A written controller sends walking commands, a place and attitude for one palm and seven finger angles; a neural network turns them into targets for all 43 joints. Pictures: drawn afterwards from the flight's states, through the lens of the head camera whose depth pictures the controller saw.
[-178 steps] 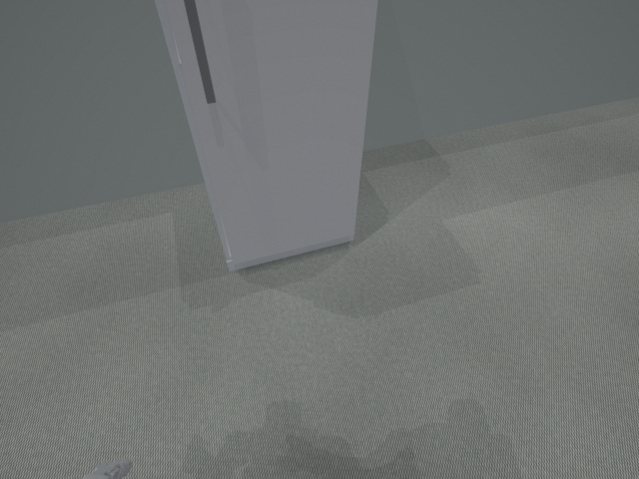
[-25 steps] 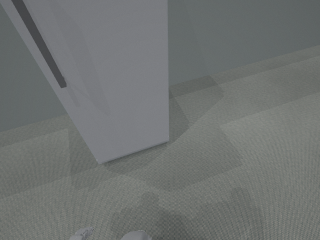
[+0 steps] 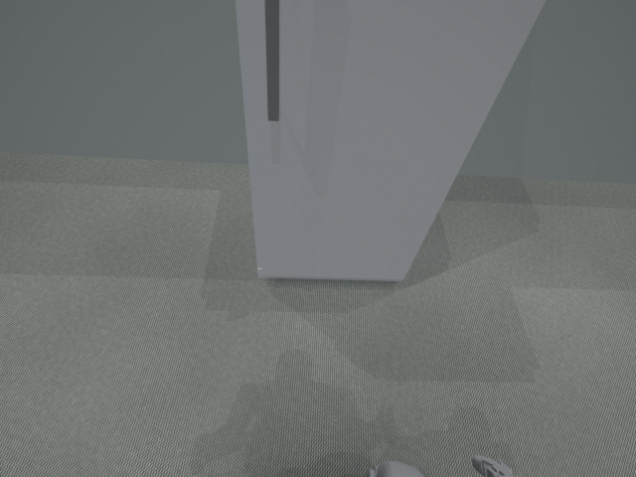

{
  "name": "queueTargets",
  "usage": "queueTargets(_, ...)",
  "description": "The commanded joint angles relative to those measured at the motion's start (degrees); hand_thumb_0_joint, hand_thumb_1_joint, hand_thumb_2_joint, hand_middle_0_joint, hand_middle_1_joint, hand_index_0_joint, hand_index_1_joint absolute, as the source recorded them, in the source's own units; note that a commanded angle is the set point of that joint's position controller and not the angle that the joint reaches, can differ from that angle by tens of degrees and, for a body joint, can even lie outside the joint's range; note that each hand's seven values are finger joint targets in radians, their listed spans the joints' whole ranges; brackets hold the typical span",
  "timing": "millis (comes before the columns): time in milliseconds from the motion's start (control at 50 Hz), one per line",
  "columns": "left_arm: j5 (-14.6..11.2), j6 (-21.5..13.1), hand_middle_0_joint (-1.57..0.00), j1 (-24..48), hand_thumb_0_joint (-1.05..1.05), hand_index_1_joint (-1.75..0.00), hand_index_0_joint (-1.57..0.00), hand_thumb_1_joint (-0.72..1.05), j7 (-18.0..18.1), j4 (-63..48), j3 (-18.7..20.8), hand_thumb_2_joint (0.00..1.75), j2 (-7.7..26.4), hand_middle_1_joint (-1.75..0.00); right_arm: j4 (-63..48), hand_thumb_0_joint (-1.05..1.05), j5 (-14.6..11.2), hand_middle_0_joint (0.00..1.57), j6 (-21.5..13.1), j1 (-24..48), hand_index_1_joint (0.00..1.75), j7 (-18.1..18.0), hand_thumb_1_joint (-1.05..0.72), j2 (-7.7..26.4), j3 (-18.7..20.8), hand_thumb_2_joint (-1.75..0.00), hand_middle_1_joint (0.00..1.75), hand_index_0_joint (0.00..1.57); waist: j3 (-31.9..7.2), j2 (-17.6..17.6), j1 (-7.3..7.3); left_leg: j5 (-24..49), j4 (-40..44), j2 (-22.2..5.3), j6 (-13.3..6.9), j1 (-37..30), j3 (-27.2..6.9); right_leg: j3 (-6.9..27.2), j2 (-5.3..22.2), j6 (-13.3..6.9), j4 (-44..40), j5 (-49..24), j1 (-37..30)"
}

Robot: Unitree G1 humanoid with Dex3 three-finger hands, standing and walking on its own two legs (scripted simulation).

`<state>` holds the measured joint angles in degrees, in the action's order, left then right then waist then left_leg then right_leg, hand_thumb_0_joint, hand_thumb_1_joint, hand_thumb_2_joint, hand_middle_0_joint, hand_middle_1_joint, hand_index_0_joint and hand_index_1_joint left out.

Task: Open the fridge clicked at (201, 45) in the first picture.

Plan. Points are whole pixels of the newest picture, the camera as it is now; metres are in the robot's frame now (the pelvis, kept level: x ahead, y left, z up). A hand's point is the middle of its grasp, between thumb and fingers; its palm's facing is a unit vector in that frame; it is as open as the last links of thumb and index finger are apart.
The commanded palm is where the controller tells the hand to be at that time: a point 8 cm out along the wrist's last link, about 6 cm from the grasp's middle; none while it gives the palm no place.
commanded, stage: take the last steps up to it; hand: left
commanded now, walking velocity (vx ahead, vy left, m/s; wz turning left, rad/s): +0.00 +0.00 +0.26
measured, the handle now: out of the picture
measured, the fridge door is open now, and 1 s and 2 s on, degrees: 0 0 0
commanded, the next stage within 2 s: come to a stop and stand still in 0.96 s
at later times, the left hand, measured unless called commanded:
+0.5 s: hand out of the picture +0.00 +0.13 -0.16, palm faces +0.16 -0.97 -0.18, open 7.3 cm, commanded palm none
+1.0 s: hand (180, 394) +0.23 +0.23 -0.17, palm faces +0.15 -0.97 -0.18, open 7.3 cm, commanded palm none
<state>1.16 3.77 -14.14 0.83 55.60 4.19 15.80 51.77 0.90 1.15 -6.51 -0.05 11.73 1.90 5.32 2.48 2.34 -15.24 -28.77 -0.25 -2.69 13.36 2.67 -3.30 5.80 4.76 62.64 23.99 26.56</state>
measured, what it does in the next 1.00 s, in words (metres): walks ahead: right foot, then left foot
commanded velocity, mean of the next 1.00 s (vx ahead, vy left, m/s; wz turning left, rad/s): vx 0.24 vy -0.05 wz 0.02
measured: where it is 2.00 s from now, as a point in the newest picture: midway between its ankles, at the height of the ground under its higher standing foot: (296, 469)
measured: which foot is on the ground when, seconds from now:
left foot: down 0.00-0.26, up 0.28-0.70, down 0.72-1.00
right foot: up 0.00-0.24, down 0.26-0.72, up 0.74-1.00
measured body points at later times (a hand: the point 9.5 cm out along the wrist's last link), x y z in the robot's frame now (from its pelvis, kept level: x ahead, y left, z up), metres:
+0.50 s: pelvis +0.05 -0.03 +0.01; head +0.05 -0.04 +0.45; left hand +0.00 +0.18 -0.15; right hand +0.07 -0.27 -0.16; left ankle +0.06 +0.11 -0.66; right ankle +0.00 -0.13 -0.74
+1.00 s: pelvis +0.21 +0.04 +0.00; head +0.21 +0.06 +0.45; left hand +0.23 +0.28 -0.16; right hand +0.26 -0.19 -0.14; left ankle +0.17 +0.12 -0.74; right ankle +0.26 -0.10 -0.66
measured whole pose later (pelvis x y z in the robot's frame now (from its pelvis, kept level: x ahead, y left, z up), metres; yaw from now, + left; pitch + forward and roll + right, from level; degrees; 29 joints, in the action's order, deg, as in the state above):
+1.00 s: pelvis +0.21 +0.04 +0.00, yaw +4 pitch -2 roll +0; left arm 1.8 -0.3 -14.0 0.2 60.6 4.3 11.0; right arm 61.2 1.1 -4.2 -15.9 -1.6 7.9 2.4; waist 0.9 2.7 1.0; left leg -15.2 -21.7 -1.0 -2.3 5.0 10.3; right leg -3.3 6.0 1.1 60.8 13.2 30.9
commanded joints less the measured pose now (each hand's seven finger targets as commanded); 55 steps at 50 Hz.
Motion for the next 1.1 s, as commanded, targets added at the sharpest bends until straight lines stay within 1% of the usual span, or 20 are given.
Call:
queueTargets(0, -0.4, -1.4, -0.20, 0.6, 0.00, -0.30, -0.20, 0.90, 0.0, -4.1, 0.0, 0.90, 2.4, -0.30, -1.1, 0.00, 0.1, 0.20, -0.9, -5.0, 0.30, -1.2, -0.90, 11.0, 2.7, -0.90, 0.30, 0.20, -7.5, -9.5, -3.43, 30.0, 9.4, -13.6, -7.1, -9.3, -12.0, 1.5, -0.2, 0.4, -4.6, -0.8, 2.0)
queueTargets(100, -0.5, -1.8, -0.20, 2.0, 0.00, -0.30, -0.20, 0.90, 0.2, -4.3, -0.6, 0.90, 0.4, -0.30, 0.2, 0.00, 0.6, 0.20, -0.6, -5.7, 0.30, -1.1, -0.90, 10.3, 2.8, -0.90, 0.30, 0.20, -6.7, -10.4, -3.76, 21.5, 10.1, -13.7, -7.7, -5.9, -15.2, 1.2, -1.9, -0.6, -15.9, 1.2, -4.5)
queueTargets(200, 0.2, -3.8, -0.20, -5.1, 0.00, -0.30, -0.20, 0.90, -0.6, -0.8, -1.0, 0.90, -0.5, -0.30, 2.1, 0.00, 0.5, 0.20, -0.9, -5.6, 0.30, -0.9, -0.90, 8.3, 2.5, -0.90, 0.30, 0.20, -5.5, -7.5, -0.41, -10.9, 8.6, -9.8, -4.5, 5.8, -15.8, -0.8, -4.3, -2.4, -36.1, -6.1, -21.3)
queueTargets(220, 0.7, -4.6, -0.20, -7.8, 0.00, -0.30, -0.20, 0.90, -0.4, 0.3, -0.5, 0.90, 1.9, -0.30, 2.6, 0.00, 0.1, 0.20, -1.1, -6.3, 0.30, -0.7, -0.90, 5.8, 2.2, -0.90, 0.30, 0.20, -5.1, -0.6, 0.82, -15.0, 1.4, -5.6, -1.9, 13.1, -12.4, 3.8, -0.9, -3.4, -42.3, -3.9, -28.7)
queueTargets(240, 1.4, -5.1, -0.20, -11.2, 0.00, -0.30, -0.20, 0.90, 0.1, 1.0, 0.5, 0.90, 6.5, -0.30, 1.6, 0.00, -0.5, 0.20, -1.4, -6.7, 0.30, -0.5, -0.90, 1.4, 1.2, -0.90, 0.30, 0.20, -3.8, 15.5, 2.26, -17.4, -14.7, 2.1, 1.6, 24.2, -3.2, 22.2, 12.6, -8.1, -51.4, 10.4, -32.7)
queueTargets(260, 0.5, -4.8, -0.20, -12.5, 0.00, -0.30, -0.20, 0.90, 0.4, 0.3, 0.4, 0.90, 8.0, -0.30, -0.4, 0.00, 0.4, 0.20, -1.1, -2.8, 0.30, -0.1, -0.90, 4.2, 1.8, -0.90, 0.30, 0.20, 1.0, 13.8, 3.55, -17.8, -23.3, 0.4, 1.6, 26.5, -3.9, 29.7, 18.8, -12.0, -57.6, 20.9, -23.6)
queueTargets(280, 0.4, -5.0, -0.20, -10.0, 0.00, -0.30, -0.20, 0.90, 0.6, -0.1, 0.3, 0.90, 6.7, -0.30, 0.0, 0.00, 0.8, 0.20, -1.0, -2.8, 0.30, 0.5, -0.90, 5.3, 2.4, -0.90, 0.30, 0.20, 3.5, 9.9, 1.66, -13.3, -28.4, -1.0, 1.4, 26.5, -4.9, 28.9, 18.0, -12.9, -59.8, 24.2, -18.0)
queueTargets(300, 0.1, -5.7, -0.20, -8.0, 0.00, -0.30, -0.20, 0.90, 0.7, 0.3, 0.2, 0.90, 4.9, -0.30, 1.4, 0.00, 0.9, 0.20, -0.6, -3.4, 0.30, 0.7, -0.90, 5.0, 2.6, -0.90, 0.30, 0.20, 6.1, 12.4, 0.46, -8.8, -31.1, -2.0, 1.4, 25.9, -5.5, 27.2, 15.4, -11.4, -60.5, 21.9, -14.6)
queueTargets(340, 0.1, -6.4, -0.20, -6.1, 0.00, -0.30, -0.20, 0.90, 0.5, 0.4, -0.9, 0.90, 0.5, -0.30, 4.1, 0.00, 1.1, 0.20, -0.7, -7.0, 0.30, 1.1, -0.90, 4.1, 2.9, -0.90, 0.30, 0.20, 6.5, 5.3, -2.17, -2.1, -34.1, -3.7, 2.0, 23.3, -3.9, 16.5, 11.2, -10.3, -57.5, 9.6, -13.8)
queueTargets(400, -0.2, -7.5, -0.20, -8.0, 0.00, -0.30, -0.20, 0.90, 0.4, 1.6, -1.3, 0.90, -0.6, -0.30, 5.6, 0.00, 0.9, 0.20, -0.7, -9.6, 0.30, 1.2, -0.90, 1.8, 2.7, -0.90, 0.30, 0.20, 3.4, 3.0, -2.95, 3.4, -34.2, -4.2, 3.4, 22.7, -1.9, 8.0, 8.4, -10.5, -55.7, -3.0, -17.1)
queueTargets(520, 0.5, -8.4, -0.20, -14.8, 0.00, -0.30, -0.20, 0.90, 0.6, 5.8, -1.2, 0.90, -1.1, -0.30, 3.6, 0.00, 0.6, 0.20, -1.8, -3.0, 0.30, 1.4, -0.90, 0.7, 2.5, -0.90, 0.30, 0.20, 2.3, 3.7, -0.54, 2.2, -24.1, -6.1, 3.4, 26.4, 0.3, 7.5, 9.9, -13.8, -53.7, -14.7, -25.8)
queueTargets(600, 0.7, -7.9, -0.20, -16.4, 0.00, -0.30, -0.20, 0.90, 0.6, 8.0, -1.1, 0.90, -1.0, -0.30, 3.0, 0.00, 0.4, 0.20, -2.9, 0.4, 0.30, 1.6, -0.90, -1.2, 1.5, -0.90, 0.30, 0.20, 2.3, 5.1, 0.52, -0.7, -12.9, -4.4, 2.0, 19.0, 3.6, 5.4, 9.4, -13.6, -50.1, -23.3, -24.6)
queueTargets(660, 0.2, -7.6, -0.20, -14.0, 0.00, -0.30, -0.20, 0.90, 0.5, 8.7, -0.7, 0.90, -0.2, -0.30, 6.8, 0.00, 0.5, 0.20, -4.3, -10.3, 0.30, 0.7, -0.90, 0.1, 1.8, -0.90, 0.30, 0.20, -3.2, 2.8, -4.55, 2.8, -1.6, -0.6, 0.6, 0.9, 6.7, 1.2, 6.3, -11.4, -36.7, -34.1, -21.7)
queueTargets(680, -0.2, -7.6, -0.20, -14.5, 0.00, -0.30, -0.20, 0.90, 0.4, 8.8, -0.8, 0.90, -1.3, -0.30, 9.4, 0.00, 0.7, 0.20, -4.8, -18.6, 0.30, 0.0, -0.90, 3.0, 2.4, -0.90, 0.30, 0.20, -8.9, -1.9, -7.59, 6.3, 1.6, -2.7, -0.3, -12.2, 3.5, -0.8, 3.6, -9.6, -24.6, -33.0, -17.2)
queueTargets(700, -0.9, -7.5, -0.20, -17.9, 0.00, -0.30, -0.20, 0.90, 0.0, 8.2, -1.2, 0.90, -4.5, -0.30, 10.9, 0.00, 1.2, 0.20, -5.3, -25.3, 0.30, -0.8, -0.90, 9.7, 3.8, -0.90, 0.30, 0.20, -16.2, -16.0, -8.73, 10.6, 4.0, -18.3, -4.8, -26.1, -16.2, -4.8, -3.0, -6.5, -8.4, -11.5, -3.5)
queueTargets(720, -0.8, -7.4, -0.20, -14.8, 0.00, -0.30, -0.20, 0.90, -0.2, 6.1, -1.9, 0.90, -4.8, -0.30, 11.3, 0.00, 0.4, 0.20, -4.6, -28.4, 0.30, -1.4, -0.90, 12.6, 4.1, -0.90, 0.30, 0.20, -16.8, -19.9, -9.33, 14.4, 10.6, -26.0, -9.3, -28.0, -27.3, -1.0, -5.7, -6.0, 3.8, 8.6, 4.9)
queueTargets(780, 0.0, -6.7, -0.20, -6.7, 0.00, -0.30, -0.20, 0.90, -0.5, 6.4, -0.9, 0.90, -4.5, -0.30, 9.9, 0.00, 0.5, 0.20, -5.0, -18.0, 0.30, -2.0, -0.90, 5.3, 2.3, -0.90, 0.30, 0.20, -2.6, -7.4, -6.31, 20.7, 13.5, -22.4, -7.6, -10.1, -15.8, 3.3, 0.7, -6.1, 10.7, -1.3, 7.8)
queueTargets(860, 0.5, -4.6, -0.20, -10.9, 0.00, -0.30, -0.20, 0.90, -1.0, 7.7, -0.7, 0.90, -7.2, -0.30, 9.0, 0.00, 0.3, 0.20, -6.1, -14.0, 0.30, -2.1, -0.90, 1.3, 1.1, -0.90, 0.30, 0.20, -1.3, -7.3, -1.67, 25.2, 15.7, -16.9, -4.7, -2.2, -2.7, 2.1, 1.1, -4.1, 4.7, -8.2, 2.0)
queueTargets(1000, 0.4, -3.5, -0.20, -0.7, 0.00, -0.30, -0.20, 0.90, -1.7, 2.3, -0.6, 0.90, -4.9, -0.30, 8.8, 0.00, 0.6, 0.20, -5.4, -14.9, 0.30, -1.8, -0.90, 3.5, 1.7, -0.90, 0.30, 0.20, 2.7, -9.5, -2.42, 23.4, 16.9, -16.3, -5.9, -5.2, 0.1, 0.2, 1.7, -3.3, -12.1, -13.4, 6.0)
queueTargets(1080, 0.1, -4.1, -0.20, 3.5, 0.00, -0.30, -0.20, 0.90, -1.2, 0.5, -1.1, 0.90, -5.1, -0.30, 9.5, 0.00, 0.9, 0.20, -4.5, -15.4, 0.30, -2.0, -0.90, 3.7, 1.7, -0.90, 0.30, 0.20, 2.6, -10.2, -3.47, 33.2, 11.0, -15.8, -4.9, -6.2, 1.3, -2.0, -0.6, -4.3, -24.1, -11.9, -0.9)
